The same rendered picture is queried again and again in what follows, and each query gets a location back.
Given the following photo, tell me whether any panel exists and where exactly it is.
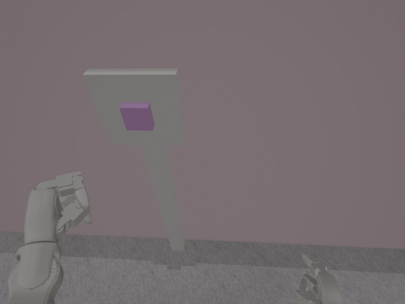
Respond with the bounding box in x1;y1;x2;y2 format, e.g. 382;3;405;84
83;68;185;251

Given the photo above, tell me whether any button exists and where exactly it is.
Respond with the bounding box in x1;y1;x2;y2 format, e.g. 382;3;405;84
119;103;154;130

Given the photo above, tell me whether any left robot hand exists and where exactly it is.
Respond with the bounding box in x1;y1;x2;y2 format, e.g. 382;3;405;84
24;171;92;245

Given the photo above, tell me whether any left robot forearm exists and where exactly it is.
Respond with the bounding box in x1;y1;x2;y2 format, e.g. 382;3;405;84
7;241;64;304

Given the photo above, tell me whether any right robot hand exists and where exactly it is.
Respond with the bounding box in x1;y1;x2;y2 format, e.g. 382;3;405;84
296;252;345;304

